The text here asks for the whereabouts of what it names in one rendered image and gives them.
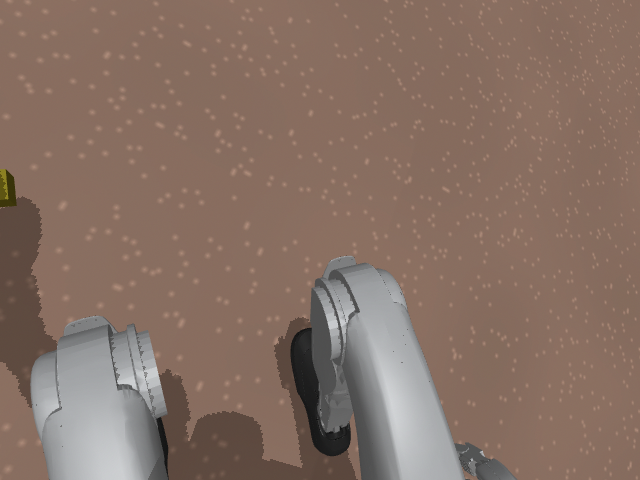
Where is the small box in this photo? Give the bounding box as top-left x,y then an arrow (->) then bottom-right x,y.
0,169 -> 17,207

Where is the right robot foot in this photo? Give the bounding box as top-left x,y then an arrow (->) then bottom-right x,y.
290,328 -> 351,456

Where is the right robot hand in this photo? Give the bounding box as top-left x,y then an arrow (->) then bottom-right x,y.
454,442 -> 517,480

